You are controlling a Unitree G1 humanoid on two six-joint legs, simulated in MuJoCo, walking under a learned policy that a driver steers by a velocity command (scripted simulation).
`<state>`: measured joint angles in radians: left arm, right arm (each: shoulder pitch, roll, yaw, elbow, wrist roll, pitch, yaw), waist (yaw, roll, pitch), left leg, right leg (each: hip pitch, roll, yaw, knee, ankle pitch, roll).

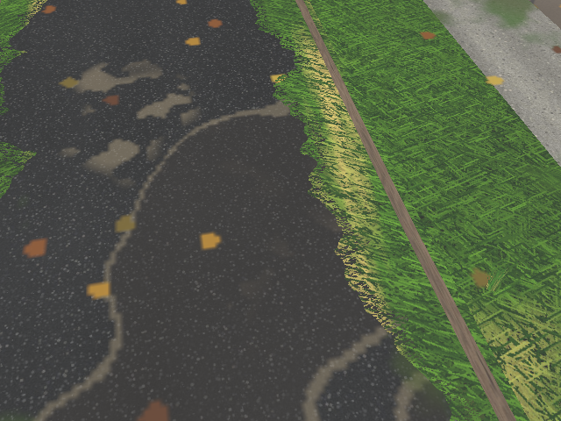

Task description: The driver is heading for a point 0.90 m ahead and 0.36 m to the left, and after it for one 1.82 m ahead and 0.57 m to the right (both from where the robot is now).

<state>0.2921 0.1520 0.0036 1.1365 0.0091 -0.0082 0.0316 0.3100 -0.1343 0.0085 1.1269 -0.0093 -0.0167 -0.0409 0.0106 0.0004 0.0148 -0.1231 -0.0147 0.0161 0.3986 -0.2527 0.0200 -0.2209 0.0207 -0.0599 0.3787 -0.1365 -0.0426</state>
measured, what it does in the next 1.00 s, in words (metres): walks ahead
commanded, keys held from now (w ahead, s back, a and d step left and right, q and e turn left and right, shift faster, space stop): no key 0.46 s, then w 0.22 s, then w+q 0.32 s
